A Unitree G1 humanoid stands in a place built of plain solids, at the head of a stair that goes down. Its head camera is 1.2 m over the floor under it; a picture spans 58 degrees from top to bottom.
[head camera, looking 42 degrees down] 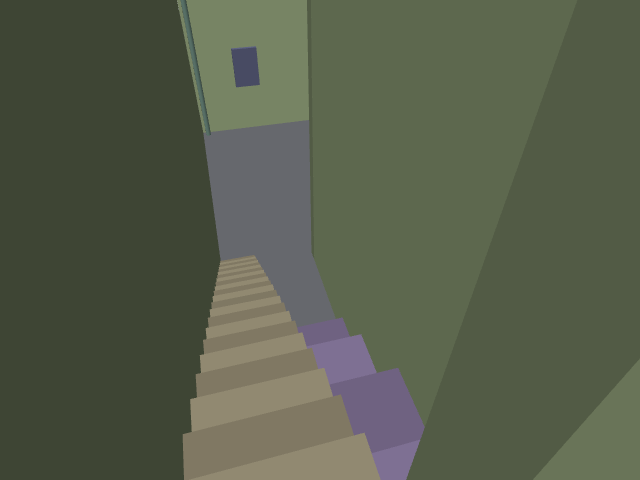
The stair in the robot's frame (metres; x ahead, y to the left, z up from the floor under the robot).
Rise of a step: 0.19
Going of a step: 0.24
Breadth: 0.60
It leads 15 degrees to the left of straight ahead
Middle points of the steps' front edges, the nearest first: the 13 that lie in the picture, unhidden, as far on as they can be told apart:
0.54 0.15 -0.19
0.77 0.21 -0.37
1.01 0.27 -0.56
1.24 0.33 -0.75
1.47 0.39 -0.93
1.70 0.46 -1.12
1.93 0.52 -1.30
2.17 0.58 -1.49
2.40 0.64 -1.68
2.63 0.70 -1.86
2.86 0.76 -2.05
3.09 0.83 -2.24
3.32 0.89 -2.42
